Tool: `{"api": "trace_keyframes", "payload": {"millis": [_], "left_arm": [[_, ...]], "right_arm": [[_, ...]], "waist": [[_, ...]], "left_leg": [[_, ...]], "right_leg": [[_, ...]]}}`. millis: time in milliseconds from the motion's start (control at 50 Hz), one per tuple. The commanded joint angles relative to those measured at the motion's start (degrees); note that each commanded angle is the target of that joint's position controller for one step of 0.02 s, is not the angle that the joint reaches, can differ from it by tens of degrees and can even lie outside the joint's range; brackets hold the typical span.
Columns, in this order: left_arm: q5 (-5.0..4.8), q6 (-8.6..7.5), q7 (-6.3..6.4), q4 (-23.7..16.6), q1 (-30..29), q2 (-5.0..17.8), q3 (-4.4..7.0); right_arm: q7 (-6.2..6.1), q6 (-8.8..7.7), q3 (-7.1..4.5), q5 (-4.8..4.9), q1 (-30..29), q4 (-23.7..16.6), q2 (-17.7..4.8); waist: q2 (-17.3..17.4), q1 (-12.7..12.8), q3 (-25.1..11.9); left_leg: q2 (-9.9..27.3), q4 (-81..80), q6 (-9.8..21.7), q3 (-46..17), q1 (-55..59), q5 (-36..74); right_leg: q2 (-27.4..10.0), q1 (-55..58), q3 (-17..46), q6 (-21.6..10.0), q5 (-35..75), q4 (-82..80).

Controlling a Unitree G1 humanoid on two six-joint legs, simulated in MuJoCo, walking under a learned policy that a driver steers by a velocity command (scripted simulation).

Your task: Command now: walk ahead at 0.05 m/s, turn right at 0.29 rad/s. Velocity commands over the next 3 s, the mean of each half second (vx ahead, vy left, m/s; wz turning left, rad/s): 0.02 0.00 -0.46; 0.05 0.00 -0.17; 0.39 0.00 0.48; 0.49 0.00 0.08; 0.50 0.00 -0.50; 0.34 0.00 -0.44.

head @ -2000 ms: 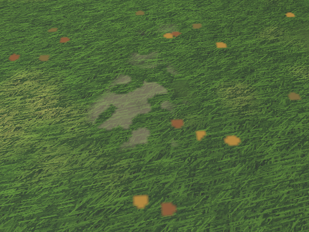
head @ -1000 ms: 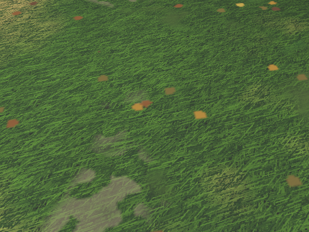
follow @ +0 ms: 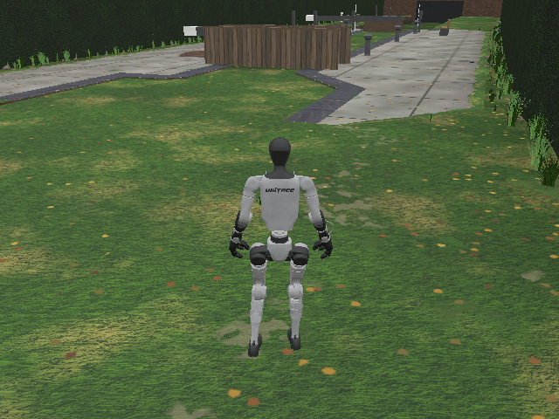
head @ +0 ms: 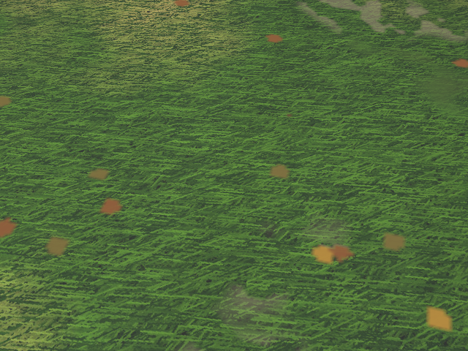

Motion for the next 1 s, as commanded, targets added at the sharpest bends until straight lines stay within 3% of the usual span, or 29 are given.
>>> {"api": "trace_keyframes", "payload": {"millis": [20, 80, 100, 120, 140, 160, 180, 200, 240, 300, 360, 440, 480, 500, 520, 540, 560, 600, 640, 720, 800, 860, 880, 900, 920, 940, 960, 980, 1000], "left_arm": [[-0.73, 0.19, 1.12, -4.9, -3.3, 11.5, 3.66], [-1.55, 1.5, 2.01, -5.2, -4.1, 11.2, 3.87], [-1.68, 1.76, 2.26, -5.2, -3.2, 10.4, 3.7], [-1.49, 1.66, 2.27, -6.2, -3.6, 8.5, 3.25], [-1.44, 1.26, 2.04, -7.6, -4.5, 7.7, 3.07], [-0.65, 0.77, 1.85, -6.6, -2.1, 10.4, 4.06], [-0.98, 0.86, 1.65, -4.8, 0.8, 11.8, 4.97], [-1.2, 1.49, 1.82, -3.4, 3.2, 11.4, 5.16], [-1.15, 2.55, 1.96, -3.2, 3.2, 9.1, 4.54], [-1.75, 2.84, 1.19, -6.3, -1.7, 7.3, 3.46], [-1.58, 2.95, 0.08, -8.5, -3.6, 6.9, 2.79], [-1.45, 3.53, -0.76, -9.2, -1.7, 8.9, 3.6], [-1.09, 3.64, -0.49, -8.0, 2.5, 9.7, 4.4], [-1.19, 3.54, 0.29, -7.8, 5.4, 13.7, 5.75], [-0.47, 3.28, 1.21, -9.2, 6.2, 20.9, 7.02], [1.32, 1.89, 0.37, -9.4, 8.3, 17.8, 6.05], [1.34, 0.78, 0.12, -9.2, 5.9, 16.2, 5.45], [-0.76, 0.46, 0.98, -9.4, 0.3, 13.0, 4.61], [-0.62, 1.08, 1.75, -10.0, -1.9, 12.4, 4.06], [0.14, 1.2, 2.46, -9.3, -1.9, 10.1, 3.05], [1.54, 0.86, 1.69, -6.6, -1.5, 7.6, 1.48], [1.15, 0.44, 1.14, -4.9, -1.6, 8.1, 1.06], [1.33, 0.12, 1.17, -4.2, -0.3, 8.1, 0.99], [1.78, -0.06, 1.29, -4.4, 0.5, 9.1, 1.29], [1.51, -0.29, 1.48, -5.6, 0.1, 8.8, 1.44], [0.86, -0.81, 1.78, -6.0, -2.7, 9.1, 1.6], [-0.16, -1.57, 1.81, -6.6, -4.0, 7.8, 1.68], [-0.87, -2.35, 1.64, -6.9, -4.3, 6.3, 1.58], [-0.97, -3.17, 1.23, -7.2, -4.5, 6.7, 1.86]], "right_arm": [[-0.19, -1.02, -1.71, 0.11, 4.5, -1.7, -5.0], [0.55, -2.06, -1.9, -0.01, 5.7, -1.1, -4.7], [0.63, -2.36, -2.32, -0.32, 6.3, -1.1, -6.1], [0.37, -2.38, -3.33, -1.42, 7.4, -1.2, -10.3], [0.35, -2.19, -3.98, -2.35, 6.2, -1.2, -12.7], [0.17, -2.58, -3.31, -3.26, 2.3, -3.2, -10.6], [-0.22, -2.91, -2.55, -2.8, -0.3, -4.3, -8.3], [-0.39, -3.11, -2.35, -1.67, -2.8, -4.7, -7.6], [-0.39, -3.14, -2.01, -0.38, -2.7, -4.4, -7.0], [-0.6, -2.06, -2.53, -0.54, 0.2, -3.5, -8.1], [-0.42, -1.27, -3.38, -0.42, 0.3, -3.5, -10.4], [0.56, -1.46, -4.02, 0.98, -0.4, -3.0, -12.0], [0.86, -2.05, -3.75, 1.93, 0.1, -2.0, -10.6], [1.15, -2.51, -3.27, 0.66, 3.0, -1.2, -8.5], [1.45, -2.8, -1.49, -2.86, 1.6, -4.5, -4.1], [1.04, -2.98, -2.22, -1.57, -4.1, -5.7, -6.9], [0.8, -2.65, -2.77, 0.1, -5.5, -5.7, -8.5], [-0.19, -1.98, -3.19, -0.21, -4.5, -4.4, -8.8], [-0.23, -1.84, -3.29, -0.51, -2.0, -3.8, -8.4], [0.42, -1.73, -1.98, 0.0, -0.3, -2.5, -5.5], [1.52, -1.71, -1.02, 0.18, -1.1, -2.2, -4.7], [1.86, -2.08, -0.93, 0.0, 0.7, -1.6, -5.5], [1.71, -2.18, -0.92, -0.42, 1.0, -1.8, -6.4], [1.38, -2.33, -1.14, -0.13, 1.4, -2.5, -8.7], [1.3, -2.44, -2.23, 0.85, 2.6, -1.4, -11.7], [1.5, -2.84, -2.3, 1.08, 4.3, -1.4, -10.8], [1.55, -3.32, -2.09, 0.59, 7.0, -0.6, -10.3], [1.52, -3.63, -2.12, 0.41, 7.4, -0.4, -10.8], [1.32, -3.93, -2.22, 0.59, 7.5, -0.5, -10.6]], "waist": [[-8.4, -1.5, -10.3], [-8.2, -3.3, -9.4], [-6.8, -3.6, -9.3], [1.1, -3.3, -8.2], [14.0, -2.4, -5.6], [13.9, -2.2, -5.9], [9.5, -0.7, -6.5], [6.8, 0.7, -6.3], [6.3, -0.3, -5.5], [8.6, -3.1, -5.7], [10.1, -4.2, -7.0], [10.9, -3.1, -7.0], [8.5, -0.6, -7.7], [-0.2, -0.4, -10.2], [-18.7, -1.6, -11.3], [-12.1, 3.8, -16.1], [-7.7, 2.5, -12.5], [-4.5, -0.1, -8.6], [-6.1, -2.0, -9.0], [-6.6, -1.6, -10.9], [-8.2, 0.1, -8.8], [-5.9, -1.7, -6.1], [-4.4, -1.3, -5.5], [-1.6, 0.2, -4.3], [4.5, 1.3, -2.6], [7.1, -1.1, 0.3], [12.2, -1.8, 1.1], [15.4, -1.6, 2.5], [15.8, -1.8, 2.6]], "left_leg": [[-1.2, -4.7, 0.7, 1.1, 2.6, 4.5], [-1.8, -15.8, 2.7, 2.7, 8.8, 12.2], [0.7, -19.2, 4.3, 1.2, 12.8, 14.0], [9.2, -22.9, 8.3, -6.7, 15.2, 11.3], [17.8, -27.5, 15.0, -17.2, 12.0, 16.1], [23.0, -27.7, 18.9, -20.0, 10.6, 25.8], [21.3, -25.9, 18.1, -16.0, 11.1, 31.9], [18.6, -24.0, 15.8, -11.2, 12.5, 34.9], [16.5, -22.3, 14.6, -5.5, 15.3, 41.2], [15.6, -22.3, 15.4, -1.4, 18.9, 41.8], [16.9, -22.0, 15.7, 1.1, 17.8, 41.5], [18.4, -19.0, 14.5, 2.7, 16.3, 40.4], [16.2, -12.3, 10.2, 6.4, 12.0, 35.1], [12.5, -1.7, 5.1, 11.3, 3.5, 24.2], [3.8, 15.7, -1.0, 13.2, -14.9, -12.1], [1.5, 25.1, -1.3, 3.3, -17.6, -15.8], [2.7, 27.9, -0.6, 1.7, -18.5, -11.7], [4.0, 24.0, -0.3, 0.8, -18.6, -3.0], [2.7, 22.1, -1.1, 1.6, -13.6, 2.4], [3.2, 9.9, -1.7, 2.8, -7.6, 6.4], [4.4, -2.3, -0.7, 4.1, 3.2, 7.9], [2.5, -15.5, 1.7, 6.1, 10.3, 14.9], [3.2, -15.7, 2.8, 4.6, 11.7, 16.4], [5.5, -14.7, 4.8, 1.4, 10.3, 14.9], [5.9, -16.7, 9.0, -2.7, 5.1, -1.8], [7.7, -23.0, 12.0, -8.7, 0.6, -14.7], [12.3, -29.4, 14.5, -17.5, 0.7, -20.8], [14.6, -32.8, 16.5, -24.4, 1.5, -21.6], [15.7, -33.1, 17.2, -26.6, 3.3, -19.0]], "right_leg": [[-12.9, 8.4, 19.4, -9.5, -5.1, -10.4], [-10.7, 4.6, 19.1, -7.2, -8.8, -8.7], [-9.0, 1.1, 17.9, -5.2, -11.2, -6.7], [-5.2, -5.6, 12.2, -2.0, -15.1, 0.4], [2.3, -10.8, 1.6, 0.9, -22.1, 11.5], [0.5, -11.4, 1.1, 3.0, -27.9, 25.8], [-0.2, -11.4, 2.3, 3.9, -26.6, 33.2], [-0.6, -12.5, 2.0, 4.8, -24.0, 36.7], [-1.8, -15.2, 1.1, 6.7, -20.1, 39.1], [-3.6, -15.0, -2.6, 8.5, -16.7, 31.4], [-4.9, -7.9, -5.4, 7.9, -16.8, 22.0], [-4.0, -0.5, -8.8, 4.9, -13.8, 10.5], [-2.1, 9.2, -9.1, 1.6, -2.7, -1.8], [-7.0, 20.2, -0.4, -1.5, 13.8, -4.4], [-23.2, 29.3, 21.7, -12.1, 40.0, -2.3], [-26.8, 26.1, 26.0, -20.2, 35.1, -4.6], [-23.6, 23.4, 20.9, -18.2, 28.8, -5.7], [-18.1, 19.0, 15.4, -12.5, 18.5, -6.2], [-15.5, 14.5, 12.8, -11.5, 17.3, -6.9], [-14.2, 14.0, 9.4, -10.9, 13.1, -6.8], [-14.3, 8.1, 8.5, -10.7, 1.3, -8.3], [-12.5, 4.7, 8.0, -7.6, -13.7, -7.9], [-10.7, 3.5, 7.4, -5.2, -22.3, -7.1], [-8.1, 2.1, 6.0, -3.5, -28.8, -3.8], [-3.4, 0.6, 0.2, -1.6, -31.3, -0.9], [-2.0, 0.6, -3.4, -0.2, -29.2, 5.3], [-0.4, -0.9, -6.3, 0.7, -25.2, 11.9], [0.5, -2.2, -6.1, 0.5, -22.7, 13.8], [-0.6, -3.7, -3.9, -0.1, -22.7, 14.5]]}}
